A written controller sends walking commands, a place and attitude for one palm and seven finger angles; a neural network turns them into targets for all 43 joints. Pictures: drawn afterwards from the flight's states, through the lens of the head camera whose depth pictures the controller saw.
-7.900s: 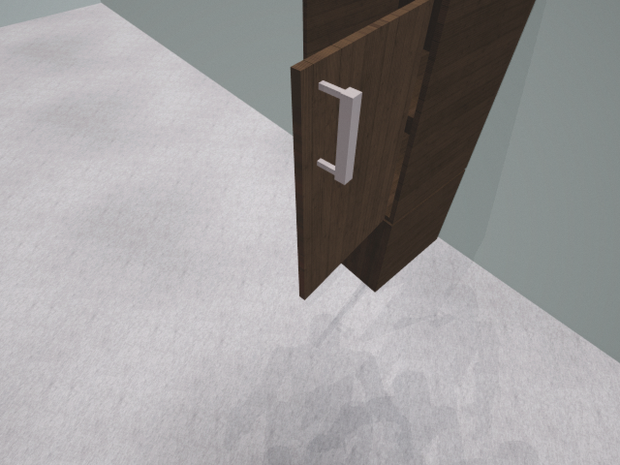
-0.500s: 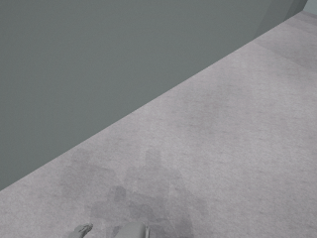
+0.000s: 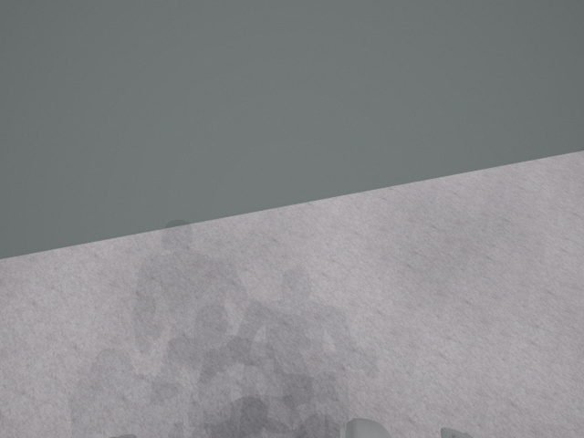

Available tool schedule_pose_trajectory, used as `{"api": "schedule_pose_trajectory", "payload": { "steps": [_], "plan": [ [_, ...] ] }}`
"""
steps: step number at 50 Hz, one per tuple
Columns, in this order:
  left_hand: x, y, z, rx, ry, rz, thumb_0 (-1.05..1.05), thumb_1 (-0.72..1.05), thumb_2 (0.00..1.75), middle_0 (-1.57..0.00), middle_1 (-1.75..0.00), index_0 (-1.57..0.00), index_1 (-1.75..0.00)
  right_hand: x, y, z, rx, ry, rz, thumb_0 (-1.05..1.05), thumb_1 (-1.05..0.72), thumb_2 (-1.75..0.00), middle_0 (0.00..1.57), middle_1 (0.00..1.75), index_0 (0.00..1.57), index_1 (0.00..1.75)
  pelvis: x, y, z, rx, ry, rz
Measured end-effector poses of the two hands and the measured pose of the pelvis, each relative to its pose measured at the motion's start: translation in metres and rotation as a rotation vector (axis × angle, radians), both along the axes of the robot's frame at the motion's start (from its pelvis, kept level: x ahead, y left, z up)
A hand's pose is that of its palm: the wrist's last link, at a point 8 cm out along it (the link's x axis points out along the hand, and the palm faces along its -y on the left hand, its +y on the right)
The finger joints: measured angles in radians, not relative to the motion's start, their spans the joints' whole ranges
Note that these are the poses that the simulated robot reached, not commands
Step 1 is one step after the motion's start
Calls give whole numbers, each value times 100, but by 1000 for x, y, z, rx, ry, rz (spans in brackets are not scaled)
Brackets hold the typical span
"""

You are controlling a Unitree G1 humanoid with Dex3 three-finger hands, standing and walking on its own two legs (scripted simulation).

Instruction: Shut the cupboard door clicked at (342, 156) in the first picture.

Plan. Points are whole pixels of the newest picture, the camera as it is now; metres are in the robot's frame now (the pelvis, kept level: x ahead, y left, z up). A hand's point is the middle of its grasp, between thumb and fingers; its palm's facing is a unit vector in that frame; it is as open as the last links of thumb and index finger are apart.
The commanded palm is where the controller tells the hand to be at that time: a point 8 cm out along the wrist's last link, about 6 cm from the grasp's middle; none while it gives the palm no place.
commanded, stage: walk to a spot facing it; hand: left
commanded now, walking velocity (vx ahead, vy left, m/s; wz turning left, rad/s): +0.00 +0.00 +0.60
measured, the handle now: out of the picture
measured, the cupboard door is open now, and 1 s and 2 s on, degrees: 98 98 98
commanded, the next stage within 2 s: none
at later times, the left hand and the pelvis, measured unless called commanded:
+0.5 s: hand out of the picture +0.03 +0.16 -0.16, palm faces +0.31 -0.92 -0.24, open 7.3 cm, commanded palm none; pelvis +0.03 -0.04 +0.00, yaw +19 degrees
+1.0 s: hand out of the picture +0.05 +0.22 -0.15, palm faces +0.54 -0.80 -0.26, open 7.4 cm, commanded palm none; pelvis +0.05 -0.02 +0.00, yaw +34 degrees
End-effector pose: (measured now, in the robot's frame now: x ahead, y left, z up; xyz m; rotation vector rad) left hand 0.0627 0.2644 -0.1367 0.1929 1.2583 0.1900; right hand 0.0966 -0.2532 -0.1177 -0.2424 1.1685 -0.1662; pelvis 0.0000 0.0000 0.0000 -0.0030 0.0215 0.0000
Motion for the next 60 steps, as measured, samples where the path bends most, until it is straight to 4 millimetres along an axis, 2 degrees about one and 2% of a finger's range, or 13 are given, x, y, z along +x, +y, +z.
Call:
{"api": "schedule_pose_trajectory", "payload": {
  "steps": [4, 8, 12, 17, 22, 26, 30, 34, 41, 47, 53, 56, 60],
  "plan": [
    [16, -8, 9, 6, -57, 15, 1, 91, 90, -19, -30, -20, -30, -4, -2, -4, 18, 45, 20, 0, -91, -90, 20, 30, 21, 30, 4, -8, 3, -5, 7, 43],
    [28, -23, 15, 18, -100, 26, 1, 91, 90, -19, -30, -20, -30, -7, -12, -15, 42, 90, 29, 1, -90, -90, 20, 30, 21, 30, 8, -22, 1, 0, 12, 88],
    [28, -41, 17, 47, -139, 52, 0, 91, 90, -20, -30, -20, -30, -2, -29, -34, 65, 123, 42, 1, -90, -90, 20, 30, 21, 30, 13, -39, -8, 10, 11, 140],
    [3, -58, 24, 39, -99, 123, 0, 91, 90, -20, -30, -20, -30, 19, -38, -30, 65, 154, 98, 1, -91, -90, 20, 30, 20, 30, 20, -45, 1, 26, 3, 216],
    [-27, -67, 20, 6, -50, 212, 0, 91, 90, -20, -30, -20, -30, 51, -30, -19, 51, 151, 182, 1, -91, -90, 20, 30, 20, 30, 26, -46, 7, 42, 4, 285],
    [-58, -58, 10, -5, -15, 298, 0, 92, 90, -20, -30, -21, -30, 87, -8, -14, 32, 119, 279, 1, -91, -90, 20, 30, 20, 30, 29, -38, 3, 40, 0, 342],
    [-93, -40, -11, -22, 27, 383, 0, 91, 90, -20, -30, -21, -30, 126, 27, -14, 9, 31, 379, 1, -91, -90, 20, 30, 20, 30, 31, -20, -11, 22, -6, 395],
    [-112, -20, -19, -16, 74, 444, 1, 91, 90, -20, -30, -20, -30, 145, 53, -6, -1, -42, 438, 1, -91, -90, 20, 30, 20, 30, 30, -10, -14, 19, -9, 429],
    [-90, 0, 3, 11, -27, 484, 1, 91, 90, -19, -30, -20, -30, 144, 70, 2, -7, -5, 497, 0, -91, -90, 20, 30, 21, 30, 34, -4, 1, -6, -3, 497],
    [-64, -3, 14, 36, -98, 502, 1, 91, 90, -19, -30, -20, -30, 139, 65, -8, 14, 71, 517, 0, -90, -90, 20, 30, 21, 30, 45, -13, 3, -8, 5, 560],
    [-45, -24, 19, 77, -151, 540, 0, 91, 90, -20, -30, -20, -30, 149, 46, -32, 36, 145, 535, 1, -90, -90, 20, 30, 21, 30, 66, -31, -7, 9, 16, 635],
    [-53, -42, 25, 72, -137, 593, 0, 91, 90, -20, -30, -20, -30, 163, 45, -32, 31, 178, 575, 1, -91, -90, 20, 30, 21, 30, 76, -32, -1, 17, 5, 689],
    [-73, -67, 28, 35, -84, 680, 0, 91, 90, -20, -30, -20, -30, 191, 56, -22, 28, 185, 634, 1, -91, -90, 20, 30, 20, 30, 92, -26, 8, 33, 9, 749]
  ]
}}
